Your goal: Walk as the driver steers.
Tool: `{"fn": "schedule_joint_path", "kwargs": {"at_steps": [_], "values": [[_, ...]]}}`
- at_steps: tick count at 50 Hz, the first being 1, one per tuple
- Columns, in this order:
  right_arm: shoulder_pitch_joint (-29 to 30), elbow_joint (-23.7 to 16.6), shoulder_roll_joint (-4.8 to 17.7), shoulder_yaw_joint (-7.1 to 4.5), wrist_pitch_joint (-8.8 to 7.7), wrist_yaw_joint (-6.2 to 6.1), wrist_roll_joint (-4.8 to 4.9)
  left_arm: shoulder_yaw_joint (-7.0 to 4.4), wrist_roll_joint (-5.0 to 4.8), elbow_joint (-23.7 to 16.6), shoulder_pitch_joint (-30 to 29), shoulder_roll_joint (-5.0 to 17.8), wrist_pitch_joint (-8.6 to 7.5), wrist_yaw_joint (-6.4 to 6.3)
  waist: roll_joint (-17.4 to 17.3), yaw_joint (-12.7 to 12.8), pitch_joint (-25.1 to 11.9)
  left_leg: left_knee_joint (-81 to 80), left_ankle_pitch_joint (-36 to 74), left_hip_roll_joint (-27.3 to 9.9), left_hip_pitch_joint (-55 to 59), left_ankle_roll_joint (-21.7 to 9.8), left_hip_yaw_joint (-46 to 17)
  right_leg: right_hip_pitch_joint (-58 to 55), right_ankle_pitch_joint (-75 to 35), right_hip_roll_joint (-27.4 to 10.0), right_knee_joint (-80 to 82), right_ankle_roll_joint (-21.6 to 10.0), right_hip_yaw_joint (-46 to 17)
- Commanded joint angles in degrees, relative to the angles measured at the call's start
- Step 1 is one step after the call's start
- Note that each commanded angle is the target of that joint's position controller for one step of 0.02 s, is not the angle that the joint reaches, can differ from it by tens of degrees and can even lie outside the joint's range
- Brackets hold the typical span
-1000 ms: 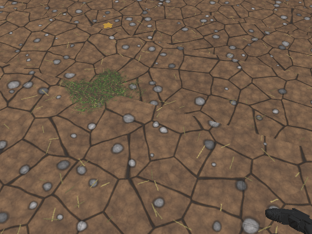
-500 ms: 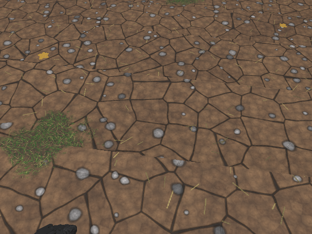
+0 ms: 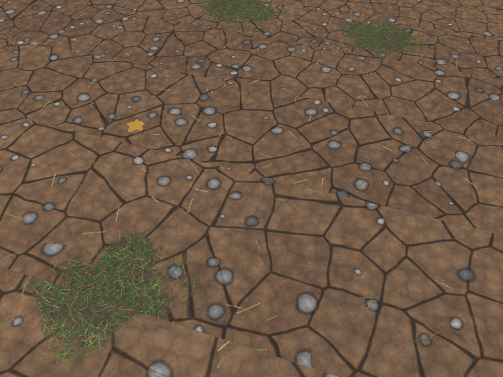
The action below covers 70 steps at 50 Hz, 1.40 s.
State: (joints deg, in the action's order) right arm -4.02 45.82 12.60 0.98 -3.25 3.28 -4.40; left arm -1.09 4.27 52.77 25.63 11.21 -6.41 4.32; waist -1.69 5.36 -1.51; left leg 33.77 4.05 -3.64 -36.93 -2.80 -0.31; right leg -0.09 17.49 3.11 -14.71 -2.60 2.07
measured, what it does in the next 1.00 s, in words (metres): walks ahead: left foot, then right foot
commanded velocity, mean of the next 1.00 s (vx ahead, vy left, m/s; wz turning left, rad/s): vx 0.50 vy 0.00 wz -0.21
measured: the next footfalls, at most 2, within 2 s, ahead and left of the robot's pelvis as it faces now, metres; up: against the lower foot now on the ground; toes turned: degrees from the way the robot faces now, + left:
left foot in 0.08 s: +0.23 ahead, +0.13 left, +0.00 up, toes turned +2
right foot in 0.58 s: +0.45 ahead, -0.08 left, +0.00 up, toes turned -3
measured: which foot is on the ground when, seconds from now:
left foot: up 0.00-0.06, down 0.08-0.60, up 0.62-1.00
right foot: down 0.00-0.12, up 0.14-0.56, down 0.58-1.00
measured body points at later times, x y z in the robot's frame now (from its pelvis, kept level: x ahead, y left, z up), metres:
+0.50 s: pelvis +0.29 +0.03 +0.00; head +0.30 +0.03 +0.45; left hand +0.47 +0.24 -0.11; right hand +0.22 -0.18 -0.15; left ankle +0.19 +0.13 -0.74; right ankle +0.44 -0.10 -0.68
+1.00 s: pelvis +0.58 +0.00 -0.10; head +0.58 +0.00 +0.35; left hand +0.55 +0.22 -0.24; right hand +0.76 -0.22 -0.19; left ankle +0.76 +0.10 -0.82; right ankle +0.41 -0.08 -0.74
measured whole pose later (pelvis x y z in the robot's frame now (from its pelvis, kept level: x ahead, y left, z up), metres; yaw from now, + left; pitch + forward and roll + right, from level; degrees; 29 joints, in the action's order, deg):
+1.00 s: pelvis +0.58 +0.00 -0.10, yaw -15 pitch +3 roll -2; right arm -4.3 41.0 11.0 4.3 -3.4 3.7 -5.7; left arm 1.9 3.2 53.7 32.4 9.2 -7.3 3.3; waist -2.1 8.9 -4.2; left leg 28.4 18.2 -4.1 -30.9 1.4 -2.0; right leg 16.6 48.7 10.4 -63.6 -5.4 -8.0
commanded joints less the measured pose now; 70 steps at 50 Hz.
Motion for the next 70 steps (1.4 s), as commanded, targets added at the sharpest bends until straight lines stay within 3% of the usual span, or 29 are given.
{"fn": "schedule_joint_path", "kwargs": {"at_steps": [1, 4, 5, 6, 7, 9, 12, 20, 26, 29, 30, 31, 32, 33, 34, 36, 39, 41, 44, 47, 50, 52, 53, 54, 57, 59, 61, 65, 70], "values": [[6.9, -5.3, 5.7, -1.65, -0.56, -0.76, 0.75, -2.35, -0.45, -1.1, 1.6, 9.6, -0.16, -0.34, 5.0, -1.4, 4.8, -4.2, -3.1, 0.9, 0.2, -1.6, 0.5, -3.0, -24.5, -18.2, 2.4, -10.5, -8.9], [0.4, -4.0, 10.3, -3.89, -1.8, -1.17, 2.91, -2.94, -0.08, -0.4, 0.7, 11.7, 0.01, -0.75, 4.4, -6.5, -1.3, -4.9, -0.5, 5.2, 23.2, -6.4, 4.6, 1.7, -45.7, -13.2, -9.1, -5.4, -3.8], [-9.6, -1.5, 12.7, -4.39, -2.38, -1.21, 3.01, -1.7, 0.79, -0.6, 6.1, 7.2, -0.47, -0.99, -1.8, -6.8, -14.0, 1.6, 10.1, -1.2, 47.6, -14.1, -2.5, 13.0, -37.1, -7.3, -24.1, -1.3, -0.3], [-24.2, 1.4, 13.4, -4.62, -1.96, -1.64, 2.94, 0.28, 1.84, -1.6, 10.2, 3.1, -1.22, 0.0, -11.8, -11.6, -26.1, -8.2, 1.0, -16.7, 72.2, -25.8, -29.2, 33.0, -2.0, 1.6, -41.7, 2.9, -0.8], [-33.1, 5.5, 11.2, -4.66, -2.07, -2.33, 1.01, -1.2, -0.04, -2.1, 0.1, 6.5, -0.67, 0.77, -4.8, -16.9, -17.9, -16.5, -14.4, -17.1, 68.4, -20.1, -36.9, 43.0, 14.7, 1.3, -52.5, 0.8, -6.6], [-20.8, 4.4, 9.2, -4.72, -3.08, -3.11, 1.69, -1.94, -0.17, -3.8, -9.1, 7.8, -0.61, -1.35, -3.3, -11.8, 1.3, -21.7, -25.5, -12.8, 43.6, -12.4, -24.4, 46.2, 5.1, -6.4, -54.3, -2.1, -8.1], [-13.3, 2.8, 2.5, -2.5, -3.12, -3.31, 1.81, -0.56, 1.5, -3.2, -9.0, 3.1, 0.31, -2.11, -1.1, -5.4, -0.1, -26.2, -13.1, -10.0, 29.9, -11.9, -15.1, 35.7, -0.7, -10.1, -48.0, -2.2, -7.0], [-20.9, 6.1, 4.5, -3.19, -3.62, 0.82, -0.63, 0.19, 0.72, -5.6, -19.1, 1.9, 2.32, -0.55, -1.8, -6.6, 1.5, -24.2, 5.5, -5.9, 20.6, -12.2, -2.4, 33.0, -23.7, -7.7, -29.1, 1.7, -1.1], [-21.4, 6.5, 5.9, -2.8, -4.07, -1.14, -1.29, -1.77, 0.38, -8.5, -20.2, 7.2, 0.62, -1.1, -1.5, -5.2, 3.2, -14.5, 10.5, -9.9, 32.0, -8.8, -2.8, 36.3, -15.1, -6.7, -36.5, -0.5, -2.0], [-14.6, 4.0, 10.6, -3.97, -3.67, -1.45, -1.11, -4.25, -1.01, -4.9, -4.0, 10.4, -0.86, -1.63, 0.8, 2.3, 0.6, 3.7, 28.8, -5.8, 21.9, -4.8, 5.1, 9.0, -10.2, -0.6, -32.6, -2.8, 4.9], [-13.5, 3.6, 11.5, -4.32, -3.73, -0.36, -1.32, -5.74, -1.41, -1.1, 8.6, 12.5, -1.78, -2.33, 4.8, 6.7, -3.0, 24.4, 18.9, -0.5, 14.4, -3.6, 6.6, -3.9, -11.5, 1.8, -28.0, -5.7, 3.8], [-26.0, 5.5, -0.7, -1.15, -3.76, 1.58, -3.18, -5.52, -1.06, -1.7, 9.5, 14.8, -1.7, -3.14, 19.7, -0.8, -12.5, 48.5, -38.9, 7.9, -1.5, 1.7, 6.0, -19.8, -34.4, -10.3, -23.0, -20.6, -19.5], [-24.1, 3.3, -1.5, -0.39, -4.42, 2.1, -0.7, -4.91, 0.28, -1.7, 13.7, 15.6, -2.01, -2.36, 11.3, 1.9, -14.9, 55.9, -44.2, 9.9, -10.5, 1.9, -5.4, -21.6, -40.8, -18.6, -15.1, -27.3, -38.9], [-12.4, -1.6, 2.6, -1.34, -4.46, 1.23, 2.06, -5.4, -0.05, -1.4, 10.1, 14.1, -3.58, -1.96, 9.9, 3.8, -0.1, 56.3, -39.7, 7.0, -23.0, 2.6, -9.9, -11.6, -20.8, -21.8, -10.1, -25.2, -45.5], [-6.1, -2.6, 6.4, -2.13, -3.73, -0.54, 1.53, -3.76, -1.5, -1.6, 3.5, 8.6, -3.79, -1.84, 2.9, 1.8, 2.9, 55.5, -33.4, 3.3, -23.8, 3.0, -10.1, -2.2, -10.0, -21.1, -11.4, -22.7, -43.8], [-9.2, -1.7, 3.8, -0.54, -2.47, -2.38, -1.77, -0.56, -0.11, -3.6, -6.8, 2.3, -2.31, -1.33, 0.1, -5.8, 1.8, 47.3, -24.8, 0.3, -13.5, 3.4, -10.2, 17.6, -8.9, -16.2, -11.6, -21.2, -36.1], [-9.9, -2.6, 0.4, 0.93, -1.42, -1.87, -1.44, -0.7, -0.94, -3.5, -8.1, 5.5, -1.55, -2.1, 0.7, -7.1, 1.2, 33.5, -19.9, -1.3, -3.2, 5.7, -2.5, 33.6, -6.4, -7.7, -11.6, -17.6, -23.2], [-11.3, -2.1, -0.4, 1.8, -1.75, 0.23, -3.13, -0.36, 0.81, -3.7, -6.2, 6.4, -1.48, -2.87, 0.9, -7.0, 0.2, 33.1, -3.3, -0.6, 7.4, 3.6, 1.1, 42.8, -1.5, -2.3, -17.1, -14.2, -17.0], [2.7, -6.1, 2.5, 1.89, -1.85, 0.71, -2.39, 1.09, -1.7, -0.8, 7.1, 2.2, -2.59, -5.32, 0.2, 3.8, 1.3, 1.0, 21.8, -1.8, -8.0, 4.4, -3.0, 22.6, 9.3, -0.9, -29.7, -11.5, -19.5], [4.2, -8.8, 2.8, 1.79, -0.29, 0.74, -0.64, 0.58, -0.31, -0.8, 7.3, 8.9, -1.33, -1.09, 4.5, 0.9, 4.9, 1.0, 17.8, 1.1, 17.5, 4.5, 1.8, 42.6, 18.4, -1.9, -27.3, -13.6, -25.1], [-1.3, -6.3, 4.6, 1.07, -0.6, -0.45, -1.06, 0.77, -2.04, -0.7, 7.1, 9.2, -0.85, -0.52, 2.0, -1.5, 7.9, -14.3, 15.8, 0.5, 22.9, 3.8, -1.2, 30.6, 21.6, -0.3, -39.2, -11.3, -30.0], [-22.4, 0.9, 10.4, -2.08, -1.32, -1.31, -0.03, 0.86, -1.62, -1.1, 3.9, 10.2, 0.42, 0.96, 0.9, -11.6, 4.6, -16.9, 19.6, -4.2, 43.9, -0.7, 1.9, 33.7, 7.7, 1.9, -59.9, -5.8, -25.7], [-35.1, 3.6, 12.4, -3.65, -2.02, -0.69, -0.42, 2.19, -0.78, -0.1, 12.5, 1.1, -0.27, 2.14, -8.6, -10.3, -12.2, 6.5, 46.3, -13.9, 70.5, -13.1, -5.3, 47.4, 17.6, 7.0, -83.0, -0.6, -17.6], [-34.5, 2.0, 13.9, -4.16, -1.67, 1.02, -0.67, 2.62, -1.26, -0.4, 19.6, -0.8, 0.19, 2.36, -12.2, -7.7, -23.6, 8.6, 50.0, -23.8, 79.2, -23.2, -17.3, 58.5, 29.7, 7.3, -101.2, 1.0, -12.7], [-18.7, -0.6, 4.3, -2.12, -0.6, 0.71, -1.08, 1.59, -0.8, -5.5, -0.8, 3.9, 1.85, -0.46, 3.1, -8.7, 1.5, -14.8, -26.3, -21.1, 43.3, -15.8, -22.7, 74.9, 3.4, -3.4, -97.3, 1.5, -11.4], [-11.1, -2.3, -3.9, 0.6, -2.77, -0.84, -0.57, 2.63, 0.58, -5.0, -4.1, 1.0, 1.95, -1.02, 1.4, -2.3, 7.6, -23.3, -13.5, -18.7, 19.6, -15.7, -14.7, 56.1, -13.1, -13.1, -67.6, -0.4, -12.7], [-13.5, -0.2, -0.9, -0.18, -4.78, -3.02, 1.3, 2.07, 0.37, -4.0, -7.6, 1.3, 1.93, 0.71, -2.5, -4.7, 5.1, -25.6, -9.7, -12.3, 17.0, -13.7, -2.6, 44.5, -19.6, -11.4, -47.6, 0.0, -6.6], [-19.7, 5.4, 7.3, -2.77, -4.87, -2.52, 0.0, 2.17, -0.94, -6.7, -15.1, 1.3, 2.28, 1.85, -0.4, -5.3, 4.8, -24.6, 11.7, -15.5, 27.9, -12.7, 2.6, 42.1, -21.5, -9.7, -30.1, -1.3, -4.8], [-21.3, 7.8, 5.4, -2.91, -4.81, -2.83, -0.51, 1.07, -1.36, -9.4, -22.3, 3.4, 3.22, 1.19, -0.5, -6.8, 6.6, -23.5, 12.8, -13.9, 39.1, -8.5, 11.5, 41.2, -22.7, -8.0, -25.7, -2.4, -3.2]]}}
